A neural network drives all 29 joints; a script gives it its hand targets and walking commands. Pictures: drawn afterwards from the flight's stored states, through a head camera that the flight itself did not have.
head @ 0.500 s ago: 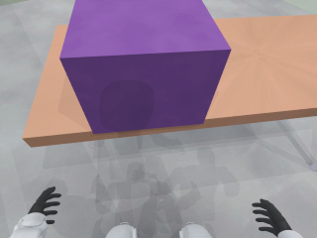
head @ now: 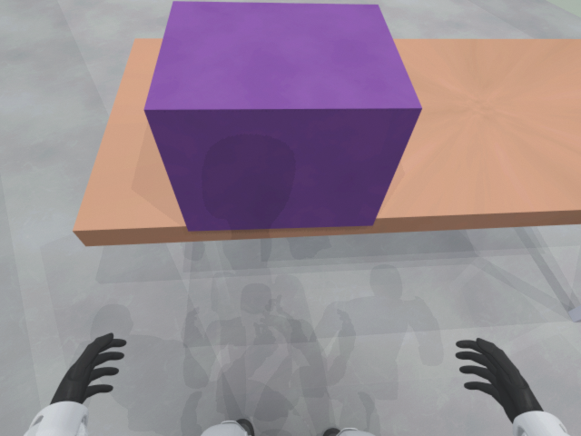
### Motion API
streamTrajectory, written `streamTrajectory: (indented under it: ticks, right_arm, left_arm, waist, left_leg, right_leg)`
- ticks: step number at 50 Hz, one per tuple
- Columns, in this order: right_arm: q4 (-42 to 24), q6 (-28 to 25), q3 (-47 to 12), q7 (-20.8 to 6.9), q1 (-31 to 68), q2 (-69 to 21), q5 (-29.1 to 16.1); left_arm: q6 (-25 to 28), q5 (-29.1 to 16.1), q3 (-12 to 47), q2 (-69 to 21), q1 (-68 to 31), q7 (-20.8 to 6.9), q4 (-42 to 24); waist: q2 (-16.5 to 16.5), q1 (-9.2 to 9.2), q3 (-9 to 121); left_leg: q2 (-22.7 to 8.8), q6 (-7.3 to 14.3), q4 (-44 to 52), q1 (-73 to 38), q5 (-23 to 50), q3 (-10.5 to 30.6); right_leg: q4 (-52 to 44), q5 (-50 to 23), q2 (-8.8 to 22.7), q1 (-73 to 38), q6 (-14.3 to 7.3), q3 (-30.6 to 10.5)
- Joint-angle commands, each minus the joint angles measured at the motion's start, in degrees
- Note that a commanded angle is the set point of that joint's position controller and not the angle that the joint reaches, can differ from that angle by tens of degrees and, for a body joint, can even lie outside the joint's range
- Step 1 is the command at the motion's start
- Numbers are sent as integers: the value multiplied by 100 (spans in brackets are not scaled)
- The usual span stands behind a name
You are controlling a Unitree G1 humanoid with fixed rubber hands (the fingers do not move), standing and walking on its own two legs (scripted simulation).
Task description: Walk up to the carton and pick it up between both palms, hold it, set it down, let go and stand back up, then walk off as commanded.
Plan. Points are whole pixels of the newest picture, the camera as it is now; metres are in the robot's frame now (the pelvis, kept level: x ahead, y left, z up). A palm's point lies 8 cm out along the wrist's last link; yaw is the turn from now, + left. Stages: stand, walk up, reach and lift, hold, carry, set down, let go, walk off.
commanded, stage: reach and lift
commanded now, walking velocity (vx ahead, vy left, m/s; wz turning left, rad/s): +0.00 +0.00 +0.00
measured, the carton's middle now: (280, 121) +0.52 +0.04 +0.12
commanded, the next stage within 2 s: none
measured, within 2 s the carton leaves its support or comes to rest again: neither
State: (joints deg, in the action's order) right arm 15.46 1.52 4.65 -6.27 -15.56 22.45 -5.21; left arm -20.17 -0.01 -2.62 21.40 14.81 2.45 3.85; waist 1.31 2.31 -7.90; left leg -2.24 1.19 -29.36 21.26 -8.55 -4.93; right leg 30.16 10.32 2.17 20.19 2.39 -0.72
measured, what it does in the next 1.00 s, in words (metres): stands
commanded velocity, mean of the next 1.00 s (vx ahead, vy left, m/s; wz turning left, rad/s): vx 0.00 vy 0.00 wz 0.00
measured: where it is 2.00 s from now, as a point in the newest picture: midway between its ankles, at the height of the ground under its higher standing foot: outside the picture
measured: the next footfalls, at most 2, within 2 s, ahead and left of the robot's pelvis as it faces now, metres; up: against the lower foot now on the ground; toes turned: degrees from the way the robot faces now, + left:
none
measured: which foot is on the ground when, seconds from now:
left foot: down 0.00-1.00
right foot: down 0.00-1.00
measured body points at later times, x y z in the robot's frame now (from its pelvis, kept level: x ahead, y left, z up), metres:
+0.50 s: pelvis -0.02 -0.01 +0.00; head +0.01 -0.01 +0.45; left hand +0.20 +0.25 +0.05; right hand +0.22 -0.25 +0.06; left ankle +0.08 +0.11 -0.73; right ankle +0.06 -0.14 -0.73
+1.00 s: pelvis -0.03 -0.01 +0.01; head -0.02 +0.01 +0.46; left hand +0.22 +0.24 +0.11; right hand +0.22 -0.23 +0.12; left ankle +0.07 +0.11 -0.73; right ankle +0.01 -0.13 -0.73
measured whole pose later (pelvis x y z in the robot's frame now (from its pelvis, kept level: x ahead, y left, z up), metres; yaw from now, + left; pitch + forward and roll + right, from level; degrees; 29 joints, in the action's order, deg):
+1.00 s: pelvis -0.03 -0.01 +0.01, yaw -1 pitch -3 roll +0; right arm -22.2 19.4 4.7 1.2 -14.4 22.4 -23.4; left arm -28.3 -10.8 -8.3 21.4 10.0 3.1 -24.0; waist 2.2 1.7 -3.6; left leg 0.3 1.2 -24.1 16.9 -5.0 2.1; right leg 26.6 10.9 -1.9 13.2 -1.4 -1.5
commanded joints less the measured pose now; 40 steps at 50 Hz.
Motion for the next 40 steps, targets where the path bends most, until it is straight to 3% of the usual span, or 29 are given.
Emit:
streamTrajectory:
  ticks: [1,4,7,10,12,13,16,18,20,22,24,25,27,30,31,32,33,34,35,36,37,38,40]
  right_arm:
    - [-1630,-22,692,137,-538,575,-222]
    - [-2048,229,675,129,-467,611,-381]
    - [-2371,547,679,116,-351,691,-533]
    - [-2750,834,802,91,-36,866,-601]
    - [-2764,995,865,24,-23,1012,-697]
    - [-2804,1055,913,23,-24,1065,-687]
    - [-3313,1177,814,73,77,931,-758]
    - [-3615,1284,757,141,120,817,-824]
    - [-3973,1342,740,258,161,714,-850]
    - [-4292,1446,626,376,74,536,-986]
    - [-4545,1512,575,525,60,480,-1055]
    - [-4550,1550,480,613,-101,491,-1160]
    - [-4543,1546,522,741,7,599,-1267]
    - [-4540,1549,467,778,321,728,-1417]
    - [-4510,1546,429,722,415,838,-1518]
    - [-4573,1567,588,679,711,977,-1543]
    - [-4600,1577,699,597,912,1144,-1571]
    - [-4562,1610,831,500,1258,1417,-1580]
    - [-4449,1631,925,400,1417,1654,-1640]
    - [-4240,1632,987,363,1423,1705,-1684]
    - [-4322,1593,987,369,1485,1603,-1653]
    - [-4209,1569,1085,316,1403,1535,-1598]
    - [-4374,1551,782,394,1076,996,-1571]
  left_arm:
    - [259,-817,-545,659,267,75,-1218]
    - [101,-924,-462,589,224,90,-1473]
    - [-100,-936,-518,583,102,127,-1643]
    - [-236,-981,-433,496,-74,175,-1912]
    - [-230,-841,-425,373,-116,198,-2014]
    - [-219,-790,-437,346,-153,171,-2077]
    - [-199,-953,-635,460,-291,120,-2215]
    - [-222,-1090,-758,613,-408,118,-2404]
    - [-304,-1323,-871,769,-465,60,-2483]
    - [-399,-1472,-1019,974,-623,21,-2682]
    - [-535,-1789,-1098,1243,-841,-8,-2932]
    - [-599,-1795,-1144,1301,-867,-30,-3027]
    - [-711,-1759,-1098,1269,-1055,-18,-3256]
    - [-780,-1562,-1000,1053,-1427,22,-3475]
    - [-796,-1414,-956,900,-1484,66,-3462]
    - [-799,-1327,-874,849,-1573,159,-3552]
    - [-746,-1182,-724,681,-1608,223,-3482]
    - [-670,-1065,-659,666,-1694,312,-3414]
    - [-575,-1019,-568,425,-1591,332,-3171]
    - [-501,-975,-736,465,-1543,285,-2970]
    - [-423,-1047,-814,482,-1595,254,-2867]
    - [-358,-1154,-817,434,-1763,288,-3100]
    - [-343,-1402,-1126,535,-1538,232,-3151]
  waist:
    - [136,-13,2192]
    - [164,2,2162]
    - [1,-16,1921]
    - [-406,-52,1867]
    - [-992,-72,1852]
    - [-1023,-117,1726]
    - [-559,-59,1912]
    - [-439,25,1942]
    - [50,69,1962]
    - [522,100,1975]
    - [1204,44,2012]
    - [1257,-34,1949]
    - [962,-142,1854]
    - [591,-235,1722]
    - [125,-214,1725]
    - [-351,-213,1807]
    - [-968,-188,1762]
    - [-1723,-133,1778]
    - [-2007,-218,1854]
    - [-1872,-185,1955]
    - [-1416,-141,1940]
    - [-1270,-174,2026]
    - [-685,97,1907]
  left_leg:
    - [-101,130,1470,-1217,-1667,361]
    - [-79,92,1286,-1865,-1855,556]
    - [-112,134,1414,-1699,-2155,645]
    - [-385,277,2165,-374,-2800,702]
    - [-726,491,2814,1020,-3276,809]
    - [-748,537,2864,1395,-3340,759]
    - [-598,546,2676,1277,-2925,500]
    - [-435,512,2520,860,-2676,371]
    - [-190,366,2088,-5,-2151,195]
    - [151,211,1311,-1485,-1544,300]
    - [684,-110,220,-3915,-355,482]
    - [795,-161,-109,-4806,-62,678]
    - [777,-243,-181,-5196,-273,901]
    - [520,-119,11,-4822,-1137,1308]
    - [291,-37,344,-4281,-1691,1434]
    - [-8,93,923,-3217,-2577,1573]
    - [-412,293,1819,-1426,-3686,1665]
    - [-922,565,2920,998,-4867,1702]
    - [-1408,774,3599,2772,-5324,1855]
    - [-1366,800,3606,2990,-4996,1621]
    - [-1095,754,3327,2701,-4342,1333]
    - [-827,585,3067,1975,-3800,1160]
    - [-322,268,2452,168,-2235,634]
  right_leg:
    - [-1033,80,-242,-1878,-231,55]
    - [-1193,505,-113,-1118,-416,57]
    - [-1136,550,-183,-1153,-433,120]
    - [-695,-68,-666,-2523,-106,311]
    - [-201,-682,-1073,-4037,144,385]
    - [-129,-812,-1119,-4410,176,357]
    - [-380,-606,-997,-4332,201,197]
    - [-590,-242,-880,-3956,132,141]
    - [-1021,271,-579,-3079,-20,12]
    - [-1566,1269,-42,-1411,-412,-317]
    - [-2336,2632,791,1341,-947,-715]
    - [-2517,2885,1039,2299,-1122,-814]
    - [-2398,2660,976,2859,-1204,-604]
    - [-2048,2309,783,2443,-1220,-427]
    - [-1760,1948,518,1819,-1135,-264]
    - [-1285,1380,141,677,-909,-78]
    - [-616,522,-454,-1166,-565,164]
    - [233,-350,-1189,-3716,-63,406]
    - [731,-1157,-1560,-5536,245,440]
    - [713,-1377,-1552,-5890,249,279]
    - [478,-1264,-1426,-5614,224,155]
    - [192,-947,-1315,-4832,135,114]
    - [-645,-160,-845,-3122,-58,-119]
